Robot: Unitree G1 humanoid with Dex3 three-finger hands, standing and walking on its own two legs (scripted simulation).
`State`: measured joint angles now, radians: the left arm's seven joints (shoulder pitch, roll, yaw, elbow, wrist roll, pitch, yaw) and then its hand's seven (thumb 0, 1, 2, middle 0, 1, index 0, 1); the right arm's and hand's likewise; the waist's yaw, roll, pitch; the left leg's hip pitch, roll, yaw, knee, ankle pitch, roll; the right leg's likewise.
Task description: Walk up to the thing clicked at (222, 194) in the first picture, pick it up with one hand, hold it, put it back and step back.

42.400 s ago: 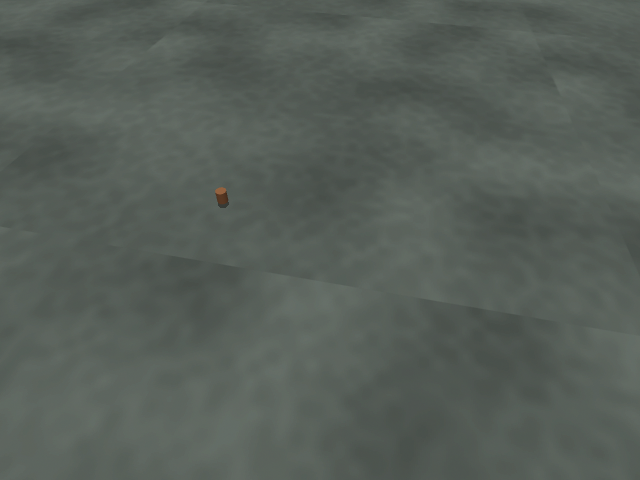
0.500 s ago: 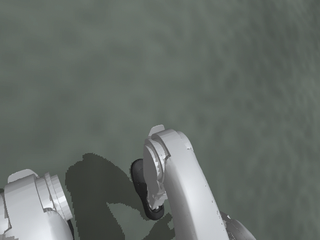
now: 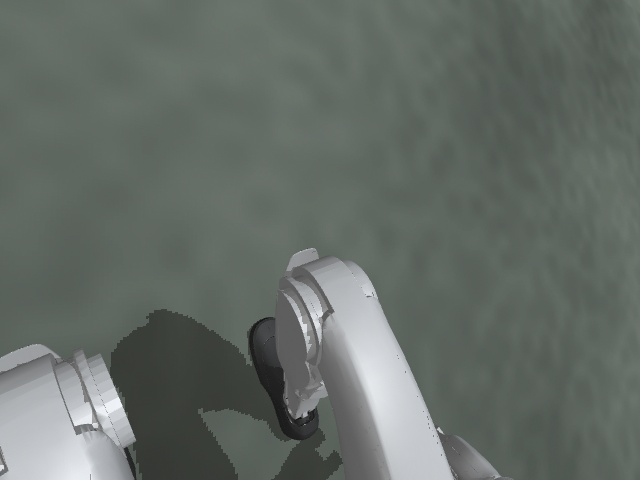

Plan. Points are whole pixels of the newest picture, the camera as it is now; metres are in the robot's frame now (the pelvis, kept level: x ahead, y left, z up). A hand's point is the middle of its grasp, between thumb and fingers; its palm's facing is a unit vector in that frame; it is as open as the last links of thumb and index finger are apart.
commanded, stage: rest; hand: left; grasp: from above
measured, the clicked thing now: out of the picture +0.49 +0.34 -0.26
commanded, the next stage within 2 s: open in 0.32 s
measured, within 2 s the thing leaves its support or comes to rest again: rests again in 0.26 s
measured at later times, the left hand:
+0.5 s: hand out of the picture +0.47 +0.33 -0.25, palm faces -0.45 -0.16 -0.88, open 6.3 cm
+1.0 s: hand out of the picture +0.47 +0.33 -0.25, palm faces -0.45 -0.16 -0.88, open 11.4 cm
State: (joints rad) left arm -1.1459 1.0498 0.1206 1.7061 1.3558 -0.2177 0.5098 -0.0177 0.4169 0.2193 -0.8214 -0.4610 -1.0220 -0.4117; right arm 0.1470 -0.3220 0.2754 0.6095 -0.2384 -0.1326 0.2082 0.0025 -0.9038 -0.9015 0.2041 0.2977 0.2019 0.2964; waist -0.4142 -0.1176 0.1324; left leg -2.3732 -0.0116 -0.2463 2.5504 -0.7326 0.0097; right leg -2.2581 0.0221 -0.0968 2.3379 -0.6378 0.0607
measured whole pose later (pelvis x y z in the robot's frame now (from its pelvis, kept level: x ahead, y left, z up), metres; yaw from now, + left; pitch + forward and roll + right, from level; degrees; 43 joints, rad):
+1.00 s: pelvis +0.00 +0.00 +0.00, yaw -1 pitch +29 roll -17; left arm -1.16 1.10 0.10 1.72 1.33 -0.22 0.51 0.00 -0.08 0.63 -0.40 -0.78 -0.44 -0.74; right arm 0.13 -0.34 0.34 0.58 -0.24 -0.16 0.22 0.00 -0.90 -0.90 0.20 0.30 0.20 0.30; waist -0.43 -0.14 0.17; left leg -2.36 0.00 -0.27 2.56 -0.73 0.01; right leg -2.24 0.03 -0.12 2.32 -0.62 0.07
